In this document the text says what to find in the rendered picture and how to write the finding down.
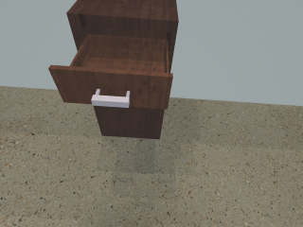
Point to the drawer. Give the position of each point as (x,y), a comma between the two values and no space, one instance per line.
(115,65)

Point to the handle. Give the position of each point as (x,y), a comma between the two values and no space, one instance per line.
(111,101)

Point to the cabinet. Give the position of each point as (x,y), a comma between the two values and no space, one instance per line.
(145,19)

